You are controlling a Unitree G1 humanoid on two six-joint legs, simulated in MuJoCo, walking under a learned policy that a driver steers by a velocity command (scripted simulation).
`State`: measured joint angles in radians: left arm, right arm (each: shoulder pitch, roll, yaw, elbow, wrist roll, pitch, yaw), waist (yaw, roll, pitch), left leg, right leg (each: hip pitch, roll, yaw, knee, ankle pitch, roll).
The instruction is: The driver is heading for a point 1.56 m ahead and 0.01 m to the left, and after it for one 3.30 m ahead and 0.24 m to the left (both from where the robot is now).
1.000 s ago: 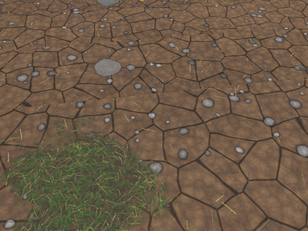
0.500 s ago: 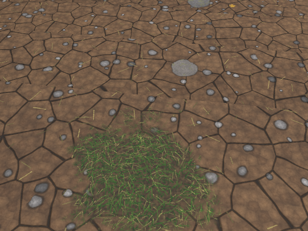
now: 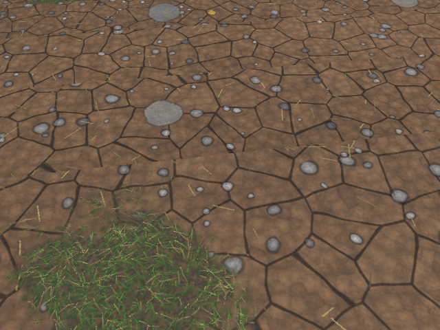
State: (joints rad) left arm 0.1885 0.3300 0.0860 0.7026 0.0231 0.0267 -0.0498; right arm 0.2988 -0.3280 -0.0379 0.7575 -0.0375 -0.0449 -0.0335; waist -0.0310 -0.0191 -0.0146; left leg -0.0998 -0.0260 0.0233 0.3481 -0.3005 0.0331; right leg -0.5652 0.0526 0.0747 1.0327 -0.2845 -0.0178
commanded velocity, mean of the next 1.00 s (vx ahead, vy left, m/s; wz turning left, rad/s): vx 0.93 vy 0.00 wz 0.19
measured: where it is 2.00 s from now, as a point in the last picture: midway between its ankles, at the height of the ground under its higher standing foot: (196, 112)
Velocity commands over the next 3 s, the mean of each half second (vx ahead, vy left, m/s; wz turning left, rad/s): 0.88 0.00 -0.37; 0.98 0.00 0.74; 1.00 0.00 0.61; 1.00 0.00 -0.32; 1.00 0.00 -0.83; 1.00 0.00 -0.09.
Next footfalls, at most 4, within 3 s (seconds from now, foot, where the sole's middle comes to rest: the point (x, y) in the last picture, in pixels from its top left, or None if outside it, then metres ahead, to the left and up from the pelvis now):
0.32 right None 0.34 -0.19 -0.78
0.78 left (268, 242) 0.79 -0.17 -0.78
1.16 right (296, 160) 1.16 -0.32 -0.78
1.62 left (201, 142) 1.42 0.06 -0.94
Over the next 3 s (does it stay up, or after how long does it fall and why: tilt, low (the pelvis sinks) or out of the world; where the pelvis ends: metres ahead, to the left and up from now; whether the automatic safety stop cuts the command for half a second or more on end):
stays up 2.61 0.15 -0.33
